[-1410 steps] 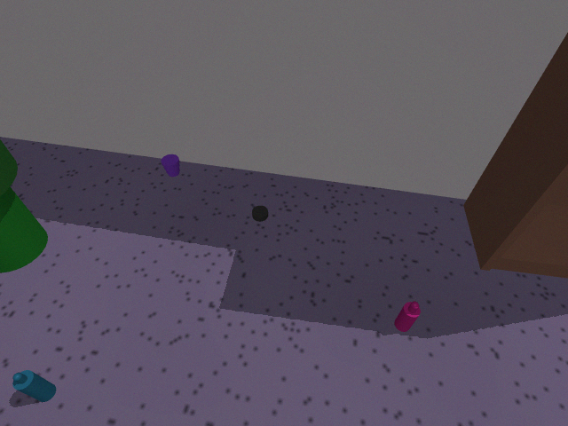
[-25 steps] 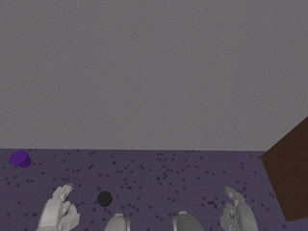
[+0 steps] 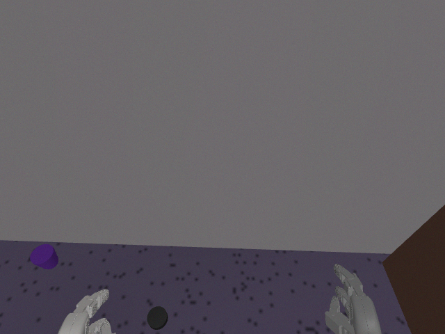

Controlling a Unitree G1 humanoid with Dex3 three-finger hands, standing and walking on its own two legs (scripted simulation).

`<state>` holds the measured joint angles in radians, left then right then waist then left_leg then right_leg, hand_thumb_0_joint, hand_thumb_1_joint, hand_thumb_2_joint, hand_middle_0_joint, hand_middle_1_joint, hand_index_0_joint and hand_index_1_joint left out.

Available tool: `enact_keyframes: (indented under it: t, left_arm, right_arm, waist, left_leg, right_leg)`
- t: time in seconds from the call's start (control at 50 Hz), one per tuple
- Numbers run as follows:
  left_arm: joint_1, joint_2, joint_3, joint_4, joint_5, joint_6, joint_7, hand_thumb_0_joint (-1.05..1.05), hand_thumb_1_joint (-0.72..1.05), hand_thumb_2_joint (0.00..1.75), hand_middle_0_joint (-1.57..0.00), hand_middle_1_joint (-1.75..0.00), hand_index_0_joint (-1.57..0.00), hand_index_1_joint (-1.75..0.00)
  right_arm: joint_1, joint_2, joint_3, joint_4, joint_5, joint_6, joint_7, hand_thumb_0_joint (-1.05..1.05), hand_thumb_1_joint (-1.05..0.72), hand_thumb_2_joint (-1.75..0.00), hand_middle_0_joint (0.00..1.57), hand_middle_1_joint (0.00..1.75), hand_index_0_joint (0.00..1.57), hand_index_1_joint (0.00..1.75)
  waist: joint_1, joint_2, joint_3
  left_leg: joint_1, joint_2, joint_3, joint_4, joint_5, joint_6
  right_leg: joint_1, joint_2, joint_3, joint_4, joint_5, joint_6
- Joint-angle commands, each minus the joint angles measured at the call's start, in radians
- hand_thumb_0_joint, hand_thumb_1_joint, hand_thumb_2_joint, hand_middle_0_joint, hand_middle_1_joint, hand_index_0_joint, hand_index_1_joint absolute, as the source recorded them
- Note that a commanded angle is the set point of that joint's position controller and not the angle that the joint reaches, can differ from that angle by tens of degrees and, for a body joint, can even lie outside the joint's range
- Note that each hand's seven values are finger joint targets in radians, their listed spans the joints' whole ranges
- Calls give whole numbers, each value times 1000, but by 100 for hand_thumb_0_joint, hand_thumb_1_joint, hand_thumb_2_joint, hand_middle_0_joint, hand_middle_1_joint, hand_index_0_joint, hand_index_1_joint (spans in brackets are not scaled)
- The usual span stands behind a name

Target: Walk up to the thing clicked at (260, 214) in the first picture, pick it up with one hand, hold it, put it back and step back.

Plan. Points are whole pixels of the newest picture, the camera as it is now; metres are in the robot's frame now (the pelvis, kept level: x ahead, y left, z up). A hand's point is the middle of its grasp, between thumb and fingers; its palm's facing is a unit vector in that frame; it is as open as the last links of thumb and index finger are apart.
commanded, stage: home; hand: left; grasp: from above
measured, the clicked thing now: (157, 317) +0.35 +0.23 -0.70
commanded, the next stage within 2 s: stand in 1.68 s
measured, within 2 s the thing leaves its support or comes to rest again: neither
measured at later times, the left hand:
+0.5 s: hand out of the picture +0.16 +0.18 -0.04, palm faces +0.05 -0.98 -0.20, open 7.4 cm
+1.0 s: hand out of the picture +0.16 +0.18 -0.04, palm faces +0.05 -0.98 -0.21, open 7.4 cm
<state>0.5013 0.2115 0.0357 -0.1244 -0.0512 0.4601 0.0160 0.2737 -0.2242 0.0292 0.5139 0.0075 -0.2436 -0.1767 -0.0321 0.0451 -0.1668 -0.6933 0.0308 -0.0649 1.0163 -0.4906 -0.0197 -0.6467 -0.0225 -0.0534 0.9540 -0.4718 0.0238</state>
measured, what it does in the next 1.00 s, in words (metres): stands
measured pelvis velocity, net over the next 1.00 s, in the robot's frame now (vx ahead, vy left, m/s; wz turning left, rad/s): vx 0.00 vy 0.00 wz -0.01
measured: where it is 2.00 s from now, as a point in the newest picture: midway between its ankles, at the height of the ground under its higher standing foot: outside the picture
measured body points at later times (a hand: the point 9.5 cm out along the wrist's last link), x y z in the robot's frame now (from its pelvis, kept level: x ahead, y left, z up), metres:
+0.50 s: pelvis +0.00 +0.00 +0.00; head +0.01 +0.00 +0.45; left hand +0.16 +0.23 -0.03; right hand +0.15 -0.25 -0.06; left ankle +0.01 +0.13 -0.68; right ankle +0.00 -0.14 -0.68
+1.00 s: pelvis +0.00 +0.00 +0.00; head +0.01 +0.00 +0.45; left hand +0.15 +0.23 -0.03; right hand +0.16 -0.25 -0.06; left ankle +0.01 +0.13 -0.68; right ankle +0.00 -0.14 -0.68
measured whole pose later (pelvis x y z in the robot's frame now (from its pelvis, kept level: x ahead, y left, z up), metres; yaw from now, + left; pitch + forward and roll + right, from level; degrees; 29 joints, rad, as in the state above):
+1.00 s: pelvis +0.00 +0.00 +0.00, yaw +0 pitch +9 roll -2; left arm 0.50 0.21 0.03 -0.12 -0.05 0.46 0.02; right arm 0.29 -0.22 0.03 0.55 0.01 -0.25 -0.19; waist -0.03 0.05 -0.16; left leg -0.69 0.03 -0.06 1.02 -0.49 -0.02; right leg -0.65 -0.02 -0.05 0.96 -0.47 0.02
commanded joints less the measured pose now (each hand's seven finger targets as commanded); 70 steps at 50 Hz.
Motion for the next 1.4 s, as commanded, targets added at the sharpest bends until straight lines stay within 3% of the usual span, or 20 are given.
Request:
enact_keyframes:
  t: [0.0,0.04,0.1,0.3,0.7,0.8,1.16,1.38]
  left_arm:
    - [-42,110,56,-189,9,-54,5,0,90,90,-20,-30,-20,-30]
    - [-30,112,61,-186,8,-53,7,0,90,90,-20,-30,-20,-30]
    - [-27,108,51,-188,5,-58,6,0,90,90,-20,-30,-20,-30]
    - [-35,112,59,-172,4,-61,8,0,90,90,-20,-30,-20,-30]
    - [-42,115,59,-190,7,-48,5,0,90,90,-20,-30,-20,-30]
    - [-43,109,49,-196,5,-47,5,0,90,90,-20,-30,-20,-30]
    - [-29,115,54,-191,7,-45,8,0,90,90,-20,-30,-20,-30]
    - [-33,113,53,-196,6,-47,8,0,90,90,-20,-30,-20,-30]
  right_arm:
    - [-54,-118,-50,-140,-4,-60,-14,0,-90,-90,20,30,20,30]
    - [-56,-118,-49,-136,-2,-59,-14,0,-90,-90,20,30,20,30]
    - [-51,-119,-51,-132,-4,-60,-14,0,-90,-90,20,30,20,30]
    - [-64,-116,-48,-128,-3,-62,-18,0,-90,-90,20,30,20,30]
    - [-62,-116,-52,-126,-2,-68,-23,0,-90,-90,20,30,20,30]
    - [-56,-115,-52,-123,-2,-71,-24,0,-90,-90,20,30,20,30]
    - [-55,-115,-52,-122,-1,-67,-24,0,-90,-90,20,30,20,30]
    - [-53,-113,-53,-124,-3,-62,-22,0,-90,-90,20,30,20,30]
  waist:
    - [-13,7,-61]
    - [-1,12,-63]
    - [-8,3,-87]
    - [3,1,-50]
    - [-5,2,-53]
    - [-11,-5,-67]
    - [2,2,-57]
    - [-6,10,-62]
  left_leg:
    - [103,-35,30,-170,219,28]
    - [110,-32,29,-179,217,26]
    - [112,-34,25,-169,259,26]
    - [90,-30,26,-186,190,28]
    - [85,-30,34,-181,139,29]
    - [98,-29,35,-171,183,30]
    - [88,-27,28,-175,192,28]
    - [96,-24,24,-174,204,26]
  right_leg:
    - [42,44,-21,-158,196,-22]
    - [50,45,-24,-157,187,-25]
    - [64,46,-23,-150,226,-24]
    - [47,46,-23,-167,164,-24]
    - [30,43,-15,-175,120,-21]
    - [39,43,-13,-167,160,-20]
    - [40,44,-16,-160,166,-23]
    - [38,46,-20,-152,174,-22]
